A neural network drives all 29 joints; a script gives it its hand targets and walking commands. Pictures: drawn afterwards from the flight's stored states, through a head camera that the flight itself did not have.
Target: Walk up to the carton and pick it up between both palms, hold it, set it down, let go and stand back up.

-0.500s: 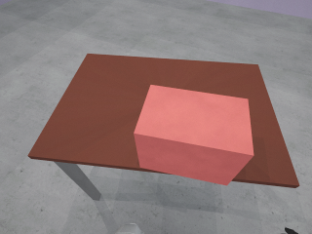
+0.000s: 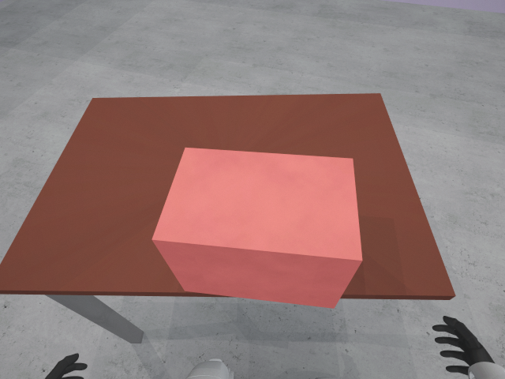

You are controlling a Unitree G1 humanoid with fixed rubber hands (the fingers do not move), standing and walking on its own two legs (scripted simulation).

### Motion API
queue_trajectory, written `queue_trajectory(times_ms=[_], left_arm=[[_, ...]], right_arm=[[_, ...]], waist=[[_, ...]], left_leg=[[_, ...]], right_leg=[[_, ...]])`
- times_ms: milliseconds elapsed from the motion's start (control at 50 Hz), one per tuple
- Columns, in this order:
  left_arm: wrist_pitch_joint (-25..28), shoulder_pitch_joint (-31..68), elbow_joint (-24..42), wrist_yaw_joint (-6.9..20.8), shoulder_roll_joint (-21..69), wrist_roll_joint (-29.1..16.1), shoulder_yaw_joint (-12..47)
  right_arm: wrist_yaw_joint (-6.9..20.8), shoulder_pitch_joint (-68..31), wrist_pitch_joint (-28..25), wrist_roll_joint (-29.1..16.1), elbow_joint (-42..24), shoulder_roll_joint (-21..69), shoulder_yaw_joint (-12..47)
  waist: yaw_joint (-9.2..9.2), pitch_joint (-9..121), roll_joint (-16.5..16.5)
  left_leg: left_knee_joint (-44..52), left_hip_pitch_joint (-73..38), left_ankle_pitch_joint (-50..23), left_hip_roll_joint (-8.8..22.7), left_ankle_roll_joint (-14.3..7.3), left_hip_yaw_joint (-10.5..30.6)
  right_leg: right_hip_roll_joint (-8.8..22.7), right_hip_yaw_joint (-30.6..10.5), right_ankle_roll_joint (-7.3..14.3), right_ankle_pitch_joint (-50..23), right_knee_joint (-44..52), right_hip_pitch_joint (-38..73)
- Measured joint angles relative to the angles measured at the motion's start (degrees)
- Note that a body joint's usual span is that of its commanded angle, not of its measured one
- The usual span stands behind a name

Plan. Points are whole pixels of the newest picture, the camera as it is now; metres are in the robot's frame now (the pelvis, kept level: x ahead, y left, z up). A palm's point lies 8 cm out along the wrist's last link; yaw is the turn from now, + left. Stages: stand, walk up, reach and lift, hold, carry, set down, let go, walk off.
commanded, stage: walk up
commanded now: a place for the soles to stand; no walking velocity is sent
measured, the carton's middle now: (261, 230) +0.35 +0.01 +0.01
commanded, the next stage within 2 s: none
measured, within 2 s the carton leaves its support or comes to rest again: neither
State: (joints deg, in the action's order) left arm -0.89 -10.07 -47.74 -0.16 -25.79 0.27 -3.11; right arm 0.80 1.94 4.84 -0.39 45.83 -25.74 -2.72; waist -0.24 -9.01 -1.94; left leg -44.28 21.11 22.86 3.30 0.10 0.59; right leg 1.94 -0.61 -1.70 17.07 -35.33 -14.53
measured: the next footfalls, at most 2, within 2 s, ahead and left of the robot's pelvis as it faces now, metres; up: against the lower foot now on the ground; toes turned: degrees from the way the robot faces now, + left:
left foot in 0.24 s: -0.04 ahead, +0.20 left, +0.00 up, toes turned -2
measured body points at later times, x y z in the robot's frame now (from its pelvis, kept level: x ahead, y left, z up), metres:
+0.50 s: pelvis -0.04 +0.01 +0.01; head -0.03 +0.01 +0.46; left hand +0.07 +0.33 -0.09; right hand +0.11 -0.30 -0.08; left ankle -0.05 +0.15 -0.73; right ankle +0.01 -0.13 -0.73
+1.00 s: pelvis -0.03 +0.01 +0.02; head -0.02 +0.02 +0.47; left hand +0.07 +0.34 -0.09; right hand +0.06 -0.30 -0.10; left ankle -0.05 +0.15 -0.73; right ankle +0.01 -0.13 -0.73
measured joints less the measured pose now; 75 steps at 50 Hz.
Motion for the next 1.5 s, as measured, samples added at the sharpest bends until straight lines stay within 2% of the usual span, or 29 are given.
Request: queue_trajectory(times_ms=[40, 100, 200, 220, 260, 280, 300, 340, 360, 400, 420, 480, 680, 920, 1160, 1500], left_arm=[[0.4, -0.7, 1.1, -0.1, 0.0, 0.5, -0.1], [0.6, -0.5, 2.3, -0.8, -0.7, 0.4, 0.2], [0.5, 0.7, 4.8, -1.7, -1.8, 0.9, 0.0], [0.1, 1.0, 5.1, -1.8, -2.0, 0.6, 0.0], [-0.4, 1.9, 4.9, -1.5, -2.4, 0.0, 0.3], [-0.5, 2.2, 4.6, -1.3, -2.1, -0.4, 0.4], [-0.6, 1.8, 4.5, -1.3, -1.6, -0.7, 0.5], [-0.7, 0.7, 3.9, -1.1, -0.6, -1.4, 1.0], [-0.4, 0.3, 3.3, -0.9, -0.3, -1.4, 1.3], [0.3, -0.1, 1.9, -0.6, 0.3, -1.5, 1.5], [0.5, 0.0, 1.1, -0.6, 0.7, -1.6, 1.6], [0.5, 0.2, -0.5, -0.6, 1.3, -1.5, 1.9], [1.3, 1.6, -3.6, 0.4, 0.9, -1.2, 1.0], [1.5, 2.0, -6.5, 0.5, 1.1, -0.7, 0.6], [2.0, 4.6, -8.9, -0.2, 2.9, -1.0, 1.3], [1.6, 4.7, -10.7, -0.9, 2.4, -0.6, 1.2]], right_arm=[[-0.1, 0.9, 0.6, 0.5, 0.3, -0.6, -0.8], [0.1, 3.3, -0.1, 0.8, 0.5, -1.6, -1.5], [0.2, 6.5, -0.6, 1.0, 3.3, -1.4, -0.8], [0.1, 6.8, -0.8, 0.9, 3.6, -0.9, -0.6], [-0.4, 7.2, -1.8, 1.0, 4.8, 0.7, -0.2], [-0.5, 7.3, -2.1, 1.1, 5.3, 1.7, 0.1], [-0.4, 7.4, -2.3, 1.1, 5.6, 2.5, 0.5], [0.0, 7.5, -2.6, 0.9, 5.3, 3.4, 0.8], [0.2, 7.3, -2.7, 0.6, 5.0, 3.7, 0.8], [0.2, 5.8, -2.9, 0.1, 4.7, 3.7, 0.7], [0.2, 4.8, -3.0, -0.2, 4.5, 3.6, 0.6], [0.3, 3.2, -3.2, -0.5, 4.4, 3.2, 0.8], [0.8, 2.7, -4.5, -0.2, 7.2, 1.9, 0.3], [0.8, 6.3, -5.1, -0.3, 11.5, 3.2, 0.5], [-0.2, 4.0, -5.6, -0.3, 13.0, 3.0, 0.3], [-0.8, 2.8, -4.8, -0.2, 14.5, 3.8, 0.2]], waist=[[-1.16, 1.1, 0.8], [-0.22, 1.8, 0.6], [0.71, 2.3, 0.0], [0.86, 2.2, 0.3], [0.49, 1.2, 2.4], [-0.21, 0.8, 3.5], [-0.56, 1.0, 3.8], [-0.11, 2.0, 3.6], [-0.09, 2.5, 3.8], [-0.13, 2.7, 3.9], [0.11, 2.5, 3.5], [-0.06, 3.4, 3.2], [-1.26, 5.8, 2.4], [-0.02, 6.3, 2.8], [0.31, 4.7, 2.6], [-0.15, 4.8, 2.4]], left_leg=[[-9.3, 1.6, 5.5, -3.7, -0.7, 1.6], [-13.0, 0.8, 7.8, -5.5, -0.4, 3.5], [0.0, -6.2, 8.5, -3.2, 0.4, 3.6], [5.0, -8.4, 6.3, -2.8, 0.2, 2.9], [12.5, -11.5, -3.9, -3.6, 1.2, 1.9], [13.3, -12.3, -5.2, -4.0, 1.6, 1.3], [13.8, -12.8, -5.3, -3.8, 1.6, 1.1], [14.4, -12.9, -4.7, -2.8, 1.4, 1.5], [14.7, -12.9, -4.6, -2.5, 1.5, 1.5], [14.3, -12.9, -4.6, -2.1, 1.9, 1.2], [14.1, -13.0, -4.6, -1.8, 2.1, 1.3], [15.5, -13.6, -5.7, -1.8, 2.3, 1.3], [20.6, -13.7, -9.5, -2.0, 1.7, 0.6], [22.3, -14.2, -9.7, -2.1, 1.7, 0.4], [23.5, -16.7, -8.8, -1.8, 1.5, 0.6], [24.1, -18.1, -9.0, -1.8, 1.6, 1.0]], right_leg=[[1.0, -1.9, 0.6, -0.3, 0.4, -1.2], [2.0, -1.6, 0.8, -2.3, 2.9, -1.3], [2.2, 0.8, 0.1, -2.1, 1.6, -2.6], [2.4, 1.0, -0.1, -1.7, 0.5, -3.1], [3.7, 0.5, -0.3, -0.7, -2.2, -3.8], [3.6, -0.3, 0.4, -0.6, -2.6, -3.8], [2.8, -0.8, 1.0, 2.7, -3.2, -3.8], [0.9, -0.9, 1.9, 7.4, -2.6, -2.6], [0.6, -0.8, 2.1, 4.9, -0.1, -1.3], [0.4, -0.8, 0.8, -6.0, 4.3, 0.1], [0.1, -0.5, 0.3, -6.6, 4.9, 0.7], [0.2, -0.5, 0.0, -5.4, 5.9, 1.2], [0.4, -1.0, 0.1, -9.0, 11.2, 1.3], [0.5, -1.1, -0.5, -9.5, 13.2, 1.8], [0.4, -0.8, -0.8, -8.7, 14.7, 4.6], [0.5, -0.2, -0.8, -8.8, 15.5, 6.3]])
